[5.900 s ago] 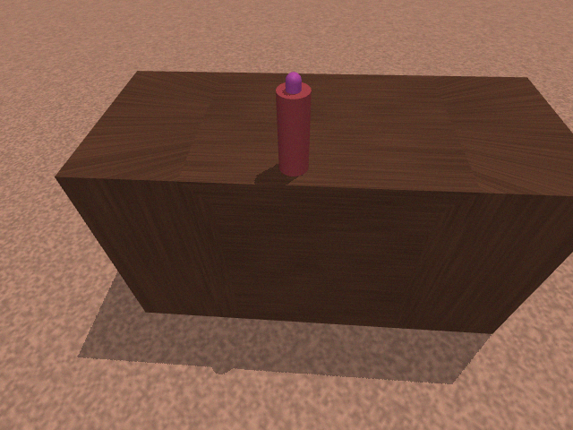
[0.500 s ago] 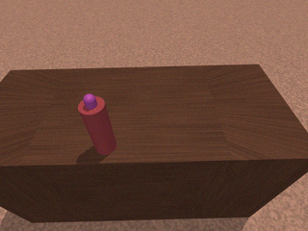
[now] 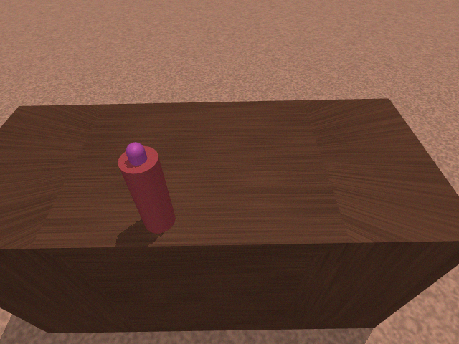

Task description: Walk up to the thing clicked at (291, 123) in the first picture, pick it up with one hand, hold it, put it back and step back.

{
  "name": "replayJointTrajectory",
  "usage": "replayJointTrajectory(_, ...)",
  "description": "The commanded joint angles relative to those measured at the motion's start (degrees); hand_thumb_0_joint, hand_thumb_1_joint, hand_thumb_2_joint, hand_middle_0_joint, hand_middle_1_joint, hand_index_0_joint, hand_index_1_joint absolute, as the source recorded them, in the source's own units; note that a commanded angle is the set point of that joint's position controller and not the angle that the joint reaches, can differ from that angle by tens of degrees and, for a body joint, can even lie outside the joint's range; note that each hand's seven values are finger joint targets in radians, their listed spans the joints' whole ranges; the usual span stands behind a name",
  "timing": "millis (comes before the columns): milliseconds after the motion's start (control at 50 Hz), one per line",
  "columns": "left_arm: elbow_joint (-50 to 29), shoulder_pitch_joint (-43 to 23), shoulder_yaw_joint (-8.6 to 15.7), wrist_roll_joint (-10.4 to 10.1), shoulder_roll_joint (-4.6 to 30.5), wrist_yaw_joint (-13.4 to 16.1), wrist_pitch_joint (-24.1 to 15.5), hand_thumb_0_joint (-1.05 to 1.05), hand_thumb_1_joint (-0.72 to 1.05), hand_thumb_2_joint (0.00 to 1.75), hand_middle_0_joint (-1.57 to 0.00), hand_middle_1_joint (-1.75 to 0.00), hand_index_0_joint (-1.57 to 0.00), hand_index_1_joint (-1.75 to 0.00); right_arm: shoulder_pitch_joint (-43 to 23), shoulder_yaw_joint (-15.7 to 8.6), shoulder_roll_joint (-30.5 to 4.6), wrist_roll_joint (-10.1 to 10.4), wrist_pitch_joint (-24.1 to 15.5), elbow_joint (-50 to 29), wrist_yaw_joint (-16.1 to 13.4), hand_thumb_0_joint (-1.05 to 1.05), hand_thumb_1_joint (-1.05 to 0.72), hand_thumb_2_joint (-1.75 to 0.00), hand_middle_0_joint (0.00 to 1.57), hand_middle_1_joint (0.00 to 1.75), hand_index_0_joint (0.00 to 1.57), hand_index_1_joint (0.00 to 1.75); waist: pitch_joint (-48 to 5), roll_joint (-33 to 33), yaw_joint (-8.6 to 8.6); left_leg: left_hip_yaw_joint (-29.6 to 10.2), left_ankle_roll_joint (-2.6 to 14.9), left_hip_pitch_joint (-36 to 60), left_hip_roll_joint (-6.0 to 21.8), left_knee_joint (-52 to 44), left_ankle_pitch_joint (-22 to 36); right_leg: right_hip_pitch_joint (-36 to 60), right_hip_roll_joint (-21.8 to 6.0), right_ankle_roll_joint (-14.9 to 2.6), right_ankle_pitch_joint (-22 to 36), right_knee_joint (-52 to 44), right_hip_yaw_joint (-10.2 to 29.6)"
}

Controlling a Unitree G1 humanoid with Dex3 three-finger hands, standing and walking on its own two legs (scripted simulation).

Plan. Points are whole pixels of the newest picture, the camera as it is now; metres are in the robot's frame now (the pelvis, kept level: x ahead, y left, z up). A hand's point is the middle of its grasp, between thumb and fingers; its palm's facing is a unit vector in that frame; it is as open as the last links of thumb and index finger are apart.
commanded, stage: stand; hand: left
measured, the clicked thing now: (148, 187) +0.43 +0.19 +0.03
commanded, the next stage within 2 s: rise first in 0.34 s
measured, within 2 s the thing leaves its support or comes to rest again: neither
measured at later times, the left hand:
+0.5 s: hand out of the picture +0.08 +0.25 -0.16, palm faces +0.01 -0.94 -0.33, open 7.6 cm
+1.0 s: hand (105, 338) +0.18 +0.24 -0.07, palm faces +0.26 -0.91 -0.34, open 16.4 cm
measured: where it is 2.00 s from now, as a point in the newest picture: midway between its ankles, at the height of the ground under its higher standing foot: outside the picture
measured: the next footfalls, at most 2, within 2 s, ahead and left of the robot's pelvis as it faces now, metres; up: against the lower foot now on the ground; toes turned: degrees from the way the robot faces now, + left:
none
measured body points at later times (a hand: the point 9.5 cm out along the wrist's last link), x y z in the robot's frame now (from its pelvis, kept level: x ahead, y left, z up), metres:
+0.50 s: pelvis +0.00 +0.00 +0.00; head +0.02 +0.00 +0.45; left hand +0.08 +0.30 -0.14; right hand +0.09 -0.30 -0.13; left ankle -0.01 +0.10 -0.75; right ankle -0.01 -0.14 -0.75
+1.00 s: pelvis +0.00 -0.01 -0.01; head +0.01 -0.02 +0.44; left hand +0.16 +0.29 -0.04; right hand +0.17 -0.26 -0.09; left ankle -0.01 +0.10 -0.75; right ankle -0.01 -0.14 -0.75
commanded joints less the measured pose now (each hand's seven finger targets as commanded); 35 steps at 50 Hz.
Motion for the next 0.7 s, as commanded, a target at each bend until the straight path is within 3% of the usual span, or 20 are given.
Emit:
replayJointTrajectory(0, -3.1, -1.7, 2.4, -0.2, 11.9, 0.8, -1.3, 0.00, 0.90, 0.90, -0.20, -0.30, -0.20, -0.30, -1.6, -2.3, -12.2, 0.1, -1.4, -3.5, -0.8, 0.00, -0.90, -0.90, 0.20, 0.30, 0.20, 0.30, -3.2, 0.6, -0.32, -6.2, 0.23, 1.0, 8.1, -3.1, 7.4, -1.4, -6.3, -2.62, 7.5, -2.0, 3.8)
replayJointTrajectory(400, -3.3, -1.4, 2.4, -0.2, 12.0, 0.8, -1.3, 0.00, 0.90, 0.90, -0.20, -0.30, -0.20, -0.30, -1.1, -2.2, -12.3, 0.0, -1.7, -3.5, -0.9, 0.00, -0.90, -0.90, 0.20, 0.30, 0.20, 0.30, -4.4, 0.5, -0.24, -6.7, 0.21, 1.6, 8.3, -2.7, 10.8, -0.8, -6.4, -2.77, 8.7, -1.3, 3.6)
replayJointTrajectory(420, -3.3, -1.3, 2.2, -0.2, 11.5, 0.8, -1.3, 0.00, 0.82, 0.82, -0.12, -0.22, -0.12, -0.22, -1.4, -2.2, -12.7, 0.0, -1.6, -3.6, -0.9, 0.00, -0.82, -0.82, 0.12, 0.22, 0.12, 0.22, -4.5, 0.9, 0.00, -6.8, 0.34, 1.8, 8.4, -2.5, 11.0, -0.9, -6.4, -2.64, 8.8, -1.5, 3.4)
replayJointTrajectory(440, -23.4, -21.4, 1.2, -4.8, 1.3, 1.4, -6.1, 0.00, 0.74, 0.74, -0.04, -0.14, -0.04, -0.14, -21.5, -0.1, -2.2, 5.8, -8.1, -23.7, -1.7, 0.00, -0.74, -0.74, 0.05, 0.14, 0.05, 0.14, -5.7, -0.3, -2.19, -1.1, -1.11, -6.6, 1.2, 3.4, 5.7, -8.7, 1.5, -2.23, 4.8, 4.2, -3.4)
replayJointTrajectory(460, -24.6, -21.5, 1.5, -6.6, 5.2, 2.8, -8.0, 0.00, 0.66, 0.66, -0.05, -0.06, -0.03, -0.07, -18.1, -0.1, -4.3, 6.4, -9.3, -25.8, -2.5, 0.00, -0.66, -0.66, 0.05, 0.06, 0.05, 0.06, -7.4, -3.1, -0.02, -1.8, -1.19, -3.5, 1.6, 1.6, 2.8, -4.8, 1.4, -2.35, 1.6, 3.5, -3.7)
replayJointTrajectory(480, -19.0, -15.9, 4.5, -6.4, 10.3, 3.6, -7.7, 0.00, 0.58, 0.58, -0.06, -0.04, -0.03, -0.07, -11.0, -3.3, -9.3, 5.9, -8.4, -17.2, -3.5, 0.00, -0.58, -0.58, 0.05, 0.05, 0.05, 0.05, -3.4, 0.5, -1.82, -0.7, -1.11, -5.1, 1.0, 1.2, -0.7, -7.4, 1.4, -2.64, -0.5, 3.1, -3.4)
replayJointTrajectory(500, -16.1, -10.9, 7.7, -6.3, 12.9, 3.9, -6.9, 0.00, 0.50, 0.50, -0.06, -0.04, -0.03, -0.07, -8.1, -5.6, -10.6, 5.4, -7.5, -14.1, -3.6, 0.00, -0.50, -0.50, 0.05, 0.05, 0.05, 0.05, -2.4, 2.2, 0.29, 0.0, -1.52, -7.5, 1.2, 2.6, -0.3, -7.4, 1.4, -2.71, -0.6, 4.3, -3.5)
replayJointTrajectory(520, -19.8, -10.7, 9.4, -6.1, 13.5, 4.4, -6.4, 0.00, 0.42, 0.42, -0.07, -0.06, -0.05, -0.07, -7.6, -7.7, -11.6, 5.6, -7.4, -13.9, -4.0, 0.00, -0.42, -0.42, 0.05, 0.05, 0.05, 0.05, -9.4, 3.9, 0.40, 0.2, -1.76, -5.3, 1.1, 4.3, 3.4, -6.9, 1.5, -2.72, 2.7, 6.0, -3.3)
replayJointTrajectory(540, -19.7, -5.7, 9.5, -6.2, 11.8, 4.9, -6.2, 0.00, 0.34, 0.34, -0.06, -0.05, -0.05, -0.06, -6.1, -8.1, -11.4, 5.4, -7.9, -15.3, -4.5, 0.00, -0.34, -0.34, 0.05, 0.05, 0.05, 0.05, -12.6, 3.8, 0.91, 0.2, -1.87, -3.9, 1.4, 4.7, 6.8, -5.5, 1.6, -2.71, 5.8, 6.7, -3.2)
replayJointTrajectory(560, -20.2, -6.2, 8.2, -5.7, 9.6, 5.0, -6.3, 0.00, 0.27, 0.27, -0.06, -0.06, -0.06, -0.06, -5.4, -8.0, -10.4, 5.0, -8.3, -17.1, -4.7, 0.00, -0.26, -0.26, 0.05, 0.05, 0.05, 0.05, -14.1, 2.2, 0.01, -0.2, -1.65, -3.4, 1.5, 5.3, 8.6, -5.3, 1.8, -2.56, 7.6, 7.3, -3.2)
replayJointTrajectory(600, -19.7, -2.3, 10.9, -4.0, 9.6, 4.9, -5.7, 0.00, 0.18, 0.23, -0.06, -0.06, -0.06, -0.06, 1.7, -10.7, -9.7, 3.7, -7.4, -16.3, -4.4, 0.00, -0.13, -0.21, 0.05, 0.05, 0.05, 0.05, -14.8, 2.3, -0.88, -0.8, -1.25, -3.9, 1.4, 6.0, 10.8, -6.8, 2.0, -2.71, 9.7, 7.2, -3.1)
replayJointTrajectory(620, -19.0, 1.7, 12.1, -3.4, 8.7, 4.6, -5.2, 0.00, 0.14, 0.20, -0.05, -0.05, -0.06, -0.05, 4.9, -10.9, -7.7, 3.3, -6.8, -15.7, -4.0, 0.00, -0.06, -0.19, 0.05, 0.05, 0.05, 0.05, -14.3, 3.0, 0.33, -0.9, -1.46, -3.5, 1.3, 5.7, 12.2, -6.0, 2.2, -3.03, 10.4, 7.2, -3.5)
replayJointTrajectory(640, -22.0, 1.1, 11.1, -3.6, 7.3, 4.6, -5.0, 0.00, 0.10, 0.18, -0.06, -0.06, -0.07, -0.05, 4.8, -10.3, -7.1, 3.4, -6.4, -16.8, -3.9, 0.00, -0.01, -0.17, 0.05, 0.05, 0.05, 0.05, -14.7, 3.8, 0.54, -0.6, -1.67, -2.6, 1.1, 5.2, 12.8, -5.1, 2.2, -3.02, 10.5, 6.4, -3.4)
replayJointTrajectory(660, -24.6, 0.4, 11.3, -3.6, 7.5, 4.7, -5.0, 0.00, 0.05, 0.15, -0.05, -0.05, -0.07, -0.04, 1.1, -9.1, -6.3, 3.4, -6.4, -19.8, -3.8, 0.00, 0.04, -0.16, 0.05, 0.05, 0.05, 0.05, -14.6, 3.6, 1.67, -0.5, -1.88, -2.5, 1.2, 4.6, 12.9, -4.4, 2.2, -2.97, 10.1, 5.9, -3.6)
replayJointTrajectory(680, -27.4, 0.7, 11.7, -3.8, 7.6, 4.8, -4.8, 0.00, 0.00, 0.14, -0.05, -0.05, -0.06, -0.04, 1.3, -8.2, -4.8, 3.5, -6.3, -22.1, -3.8, 0.00, 0.08, -0.15, 0.05, 0.05, 0.05, 0.05, -14.4, 3.5, 1.60, -0.4, -1.83, -2.6, 1.1, 4.4, 12.6, -4.1, 2.1, -2.85, 9.9, 5.5, -3.6)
